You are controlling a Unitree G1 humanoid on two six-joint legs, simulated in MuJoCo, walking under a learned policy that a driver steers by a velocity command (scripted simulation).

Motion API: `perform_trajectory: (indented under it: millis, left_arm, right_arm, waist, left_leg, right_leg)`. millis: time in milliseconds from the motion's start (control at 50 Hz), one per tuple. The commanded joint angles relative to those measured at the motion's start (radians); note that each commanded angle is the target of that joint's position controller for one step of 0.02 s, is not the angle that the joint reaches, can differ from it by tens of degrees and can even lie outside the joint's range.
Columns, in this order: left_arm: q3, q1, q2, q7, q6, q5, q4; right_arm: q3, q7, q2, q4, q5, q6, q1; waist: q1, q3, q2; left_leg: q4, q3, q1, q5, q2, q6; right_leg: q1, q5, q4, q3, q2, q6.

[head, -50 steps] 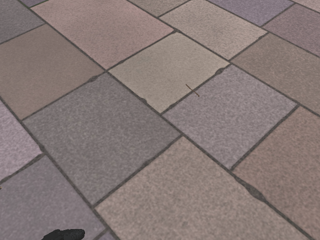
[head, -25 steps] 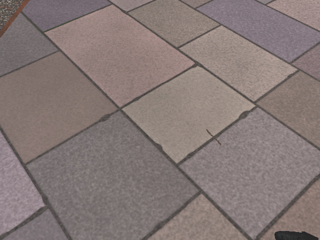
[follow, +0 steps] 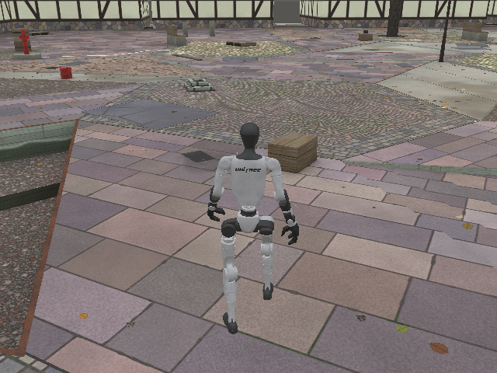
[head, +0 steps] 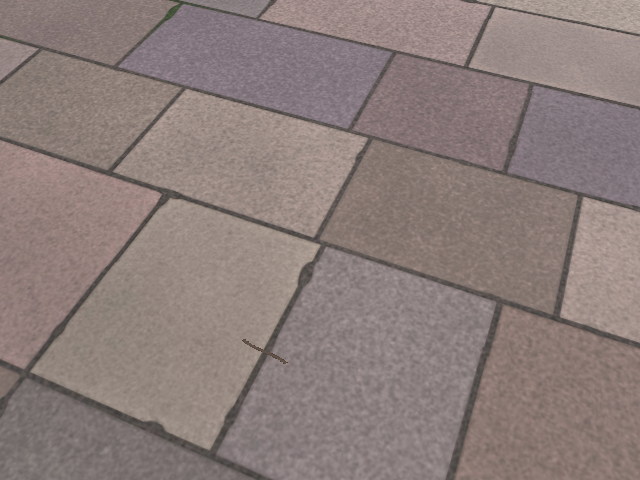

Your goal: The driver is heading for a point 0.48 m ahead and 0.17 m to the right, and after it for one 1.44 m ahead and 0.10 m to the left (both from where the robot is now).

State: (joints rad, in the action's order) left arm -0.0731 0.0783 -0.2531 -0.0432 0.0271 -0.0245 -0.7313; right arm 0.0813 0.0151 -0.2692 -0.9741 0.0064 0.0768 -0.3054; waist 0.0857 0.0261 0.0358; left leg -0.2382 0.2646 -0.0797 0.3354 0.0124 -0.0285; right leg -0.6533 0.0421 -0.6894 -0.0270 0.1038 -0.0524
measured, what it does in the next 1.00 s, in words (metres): walks ahead: right foot, then left foot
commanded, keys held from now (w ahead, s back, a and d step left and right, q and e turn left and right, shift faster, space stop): w+e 0.48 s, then e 0.02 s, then q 0.50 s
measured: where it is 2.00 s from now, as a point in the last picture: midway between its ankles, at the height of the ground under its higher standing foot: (345, 478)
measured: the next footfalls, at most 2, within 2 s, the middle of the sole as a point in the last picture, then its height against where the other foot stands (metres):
right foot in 0.08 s outside the picture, level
left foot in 0.56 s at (306, 447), level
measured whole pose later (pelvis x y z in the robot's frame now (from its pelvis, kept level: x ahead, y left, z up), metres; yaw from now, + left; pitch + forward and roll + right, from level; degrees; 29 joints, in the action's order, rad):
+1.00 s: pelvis +0.43 -0.08 +0.00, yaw -10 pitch +2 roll +0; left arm -0.06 0.13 -0.27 0.03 0.01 0.01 -0.65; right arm 0.08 0.02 -0.32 -0.78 0.02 -0.03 -0.20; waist 0.05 0.03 -0.02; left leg -0.56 -0.16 0.37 0.25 -0.09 0.01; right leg -0.33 0.17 -0.50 0.06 -0.02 0.00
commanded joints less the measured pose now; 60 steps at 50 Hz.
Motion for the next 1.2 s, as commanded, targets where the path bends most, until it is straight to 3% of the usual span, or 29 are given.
perform_trajectory:
  millis: [20, 60, 80, 100, 120, 140, 160, 180, 200, 280, 380, 500, 560, 580, 600, 620, 640, 680, 740, 800, 880, 940, 960, 980, 1000, 1020, 1060, 1100, 1200]
  left_arm:
    - [-0.019, -0.064, -0.079, -0.017, 0.009, 0.000, 0.107]
    - [-0.059, 0.144, -0.148, -0.013, 0.006, -0.004, 0.063]
    - [-0.098, 0.317, -0.221, 0.005, -0.001, -0.004, 0.015]
    - [-0.119, 0.334, -0.342, 0.021, -0.003, -0.010, 0.004]
    - [-0.098, 0.353, -0.312, 0.016, 0.015, 0.004, 0.046]
    - [-0.075, 0.334, -0.236, 0.010, 0.030, 0.015, 0.037]
    - [-0.064, 0.286, -0.200, 0.011, 0.040, 0.010, 0.039]
    - [-0.053, 0.204, -0.168, 0.011, 0.044, 0.009, 0.054]
    - [-0.042, 0.149, -0.138, 0.014, 0.046, 0.018, 0.071]
    - [-0.046, 0.159, -0.171, 0.035, 0.052, 0.014, 0.075]
    - [-0.051, 0.232, -0.186, 0.057, 0.042, 0.007, 0.058]
    - [-0.050, 0.296, -0.178, 0.064, 0.024, 0.002, 0.033]
    - [-0.033, 0.272, -0.129, 0.074, 0.011, 0.013, 0.040]
    - [-0.016, 0.263, -0.093, 0.076, 0.014, 0.031, 0.067]
    - [-0.001, 0.474, -0.044, 0.071, 0.020, 0.014, 0.037]
    - [-0.008, 0.505, -0.125, 0.068, 0.021, 0.012, 0.013]
    - [-0.021, 0.371, -0.176, 0.066, 0.013, 0.008, 0.030]
    - [-0.021, 0.207, -0.173, 0.075, 0.001, 0.041, 0.076]
    - [-0.004, 0.207, -0.095, 0.083, -0.007, 0.033, 0.093]
    - [-0.003, 0.202, -0.099, 0.094, -0.015, 0.024, 0.088]
    - [-0.008, 0.120, -0.112, 0.090, -0.031, 0.024, 0.112]
    - [-0.012, 0.126, -0.104, 0.076, -0.011, 0.024, 0.115]
    - [-0.019, 0.142, -0.122, 0.075, -0.003, 0.026, 0.113]
    - [-0.033, 0.176, -0.182, 0.081, -0.001, 0.042, 0.120]
    - [-0.049, 0.145, -0.255, 0.083, -0.011, 0.070, 0.127]
    - [-0.045, 0.138, -0.226, 0.078, -0.008, 0.085, 0.133]
    - [-0.020, 0.048, -0.142, 0.080, 0.001, 0.057, 0.153]
    - [-0.017, 0.022, -0.139, 0.082, 0.001, 0.040, 0.151]
    - [-0.037, 0.073, -0.176, 0.092, -0.021, 0.042, 0.129]
  right_arm:
    - [0.044, 0.007, -0.210, 0.056, 0.015, -0.011, 0.024]
    - [0.048, 0.012, -0.232, 0.068, 0.023, -0.028, 0.050]
    - [0.040, 0.014, -0.212, 0.079, 0.012, -0.026, 0.047]
    - [-0.003, 0.003, -0.065, 0.135, -0.033, -0.004, -0.019]
    - [-0.012, -0.012, -0.087, 0.167, 0.000, 0.044, 0.029]
    - [0.004, -0.022, -0.146, 0.197, 0.040, 0.071, 0.143]
    - [-0.001, -0.022, -0.136, 0.202, 0.039, 0.083, 0.162]
    - [0.003, -0.014, -0.136, 0.185, 0.016, 0.083, 0.153]
    - [0.014, -0.012, -0.154, 0.176, 0.003, 0.070, 0.129]
    - [0.011, -0.011, -0.113, 0.203, -0.022, 0.025, 0.154]
    - [-0.009, -0.021, -0.073, 0.263, -0.016, 0.029, 0.336]
    - [0.002, -0.042, -0.124, 0.314, -0.003, 0.052, 0.402]
    - [0.017, -0.044, -0.156, 0.268, -0.038, 0.073, 0.227]
    - [0.024, -0.044, -0.205, 0.259, -0.062, 0.077, 0.106]
    - [0.038, -0.049, -0.247, 0.212, -0.061, 0.058, 0.005]
    - [0.024, -0.058, -0.183, 0.201, -0.009, 0.044, -0.010]
    - [0.009, -0.057, -0.139, 0.223, 0.006, 0.034, 0.065]
    - [-0.016, -0.054, -0.095, 0.249, -0.003, 0.013, 0.181]
    - [0.001, -0.043, -0.150, 0.238, -0.013, -0.008, 0.190]
    - [0.028, -0.026, -0.211, 0.247, 0.000, -0.033, 0.175]
    - [0.033, -0.010, -0.200, 0.261, 0.017, -0.070, 0.181]
    - [0.029, 0.002, -0.184, 0.272, 0.020, -0.091, 0.192]
    - [0.023, 0.006, -0.165, 0.273, 0.021, -0.095, 0.176]
    - [0.009, 0.006, -0.121, 0.282, 0.012, -0.094, 0.153]
    - [0.000, 0.006, -0.079, 0.308, 0.012, -0.088, 0.132]
    - [0.020, 0.005, -0.153, 0.309, 0.004, -0.078, 0.116]
    - [0.048, 0.004, -0.201, 0.265, 0.014, -0.094, 0.058]
    - [0.043, 0.009, -0.166, 0.264, 0.011, -0.117, 0.057]
    - [0.014, -0.017, -0.102, 0.351, 0.017, -0.123, 0.166]
  waist:
    - [-0.051, 0.027, -0.120]
    - [-0.179, -0.090, -0.132]
    - [-0.257, -0.180, -0.076]
    - [-0.164, -0.237, 0.200]
    - [-0.181, -0.411, 0.164]
    - [-0.213, -0.303, 0.080]
    - [-0.179, -0.206, 0.033]
    - [-0.129, -0.142, -0.032]
    - [-0.090, -0.116, -0.019]
    - [-0.061, -0.067, -0.020]
    - [-0.129, -0.019, 0.029]
    - [-0.146, -0.012, 0.069]
    - [-0.071, -0.114, 0.101]
    - [-0.024, -0.255, 0.015]
    - [-0.078, -0.415, -0.302]
    - [-0.068, -0.428, -0.273]
    - [-0.047, -0.279, -0.184]
    - [-0.066, -0.137, -0.074]
    - [-0.112, -0.120, -0.157]
    - [-0.108, -0.189, -0.171]
    - [-0.089, -0.145, -0.175]
    - [-0.114, -0.110, -0.185]
    - [-0.122, -0.111, -0.170]
    - [-0.118, -0.144, -0.078]
    - [-0.076, -0.109, 0.180]
    - [-0.086, -0.116, 0.223]
    - [-0.051, -0.082, 0.096]
    - [-0.056, -0.065, 0.089]
    - [-0.111, -0.097, 0.125]
  left_leg:
    - [-0.068, -0.052, -0.025, -0.824, 0.292, 0.138]
    - [-0.367, -0.016, 0.015, -1.047, 0.263, 0.108]
    - [-0.635, -0.010, 0.210, -0.866, 0.227, 0.063]
    - [-1.006, -0.037, 0.665, 0.025, 0.061, 0.003]
    - [-1.183, -0.299, 0.826, 0.274, -0.040, 0.001]
    - [-1.188, -0.352, 0.929, 0.187, 0.013, 0.028]
    - [-1.112, -0.348, 0.920, 0.103, 0.056, 0.050]
    - [-1.021, -0.350, 0.847, 0.046, 0.093, 0.047]
    - [-0.953, -0.357, 0.766, 0.013, 0.118, 0.043]
    - [-0.768, -0.330, 0.697, -0.090, 0.106, -0.011]
    - [-0.401, -0.314, 0.640, -0.409, 0.033, -0.029]
    - [-0.240, -0.338, 0.587, -0.338, -0.015, 0.006]
    - [-0.175, -0.291, 0.357, -0.472, -0.001, 0.082]
    - [-0.252, -0.426, 0.107, -0.790, 0.151, 0.152]
    - [-0.266, -0.795, -0.239, -0.946, 0.383, 0.380]
    - [-0.194, -0.943, -0.231, -0.737, 0.404, 0.398]
    - [-0.177, -0.820, -0.119, -0.649, 0.348, 0.349]
    - [-0.144, -0.662, 0.122, -0.693, 0.255, 0.294]
    - [-0.121, -0.560, 0.271, -0.807, 0.166, 0.264]
    - [-0.105, -0.578, 0.286, -0.727, 0.171, 0.275]
    - [-0.063, -0.635, 0.365, -0.283, 0.145, 0.239]
    - [-0.111, -0.667, 0.405, -0.190, 0.107, 0.197]
    - [-0.151, -0.663, 0.435, -0.158, 0.078, 0.163]
    - [-0.277, -0.613, 0.514, -0.020, 0.032, 0.110]
    - [-0.482, -0.411, 0.676, 0.198, -0.117, 0.054]
    - [-0.722, -0.366, 0.695, 0.300, -0.079, 0.013]
    - [-0.895, -0.377, 0.704, 0.200, -0.040, -0.028]
    - [-0.954, -0.356, 0.728, 0.114, -0.025, -0.063]
    - [-0.715, -0.279, 0.654, 0.047, 0.014, -0.083]
  right_leg:
    - [0.049, 0.112, 0.039, -0.075, -0.063, -0.047]
    - [0.336, 0.127, 0.099, -0.120, -0.152, -0.103]
    - [0.641, 0.085, 0.138, -0.036, -0.142, -0.148]
    - [0.974, 0.156, 0.186, 0.462, 0.121, -0.291]
    - [1.083, 0.289, 0.371, 0.878, 0.249, -0.403]
    - [1.036, 0.224, 0.403, 0.757, 0.223, -0.339]
    - [0.900, 0.154, 0.394, 0.616, 0.181, -0.302]
    - [0.742, 0.064, 0.398, 0.511, 0.138, -0.270]
    - [0.628, -0.021, 0.415, 0.443, 0.109, -0.253]
    - [0.450, -0.122, 0.473, 0.346, 0.062, -0.255]
    - [0.391, -0.005, 0.460, 0.271, -0.015, -0.181]
    - [0.515, 0.007, 0.315, 0.404, 0.026, -0.148]
    - [0.571, -0.306, 0.088, 0.343, -0.034, -0.071]
    - [0.459, -0.162, -0.145, 0.285, -0.089, -0.020]
    - [0.152, 0.495, -0.503, 0.206, -0.238, 0.065]
    - [0.064, 0.636, -0.615, 0.254, -0.208, 0.084]
    - [0.005, 0.578, -0.659, 0.227, -0.160, 0.098]
    - [0.031, 0.479, -0.535, 0.150, -0.089, 0.109]
    - [0.191, 0.474, -0.252, 0.093, -0.089, 0.117]
    - [0.285, 0.366, -0.115, 0.084, -0.122, 0.123]
    - [0.327, 0.270, -0.007, 0.102, -0.137, 0.106]
    - [0.422, 0.163, 0.206, 0.086, -0.148, 0.081]
    - [0.493, 0.119, 0.289, 0.098, -0.115, 0.061]
    - [0.593, 0.101, 0.329, 0.218, 0.047, 0.003]
    - [0.590, -0.021, 0.393, 0.436, 0.234, -0.123]
    - [0.533, -0.113, 0.406, 0.525, 0.326, -0.223]
    - [0.514, -0.158, 0.367, 0.342, 0.217, -0.170]
    - [0.515, -0.235, 0.349, 0.232, 0.169, -0.143]
    - [0.564, -0.241, 0.344, 0.118, 0.163, -0.165]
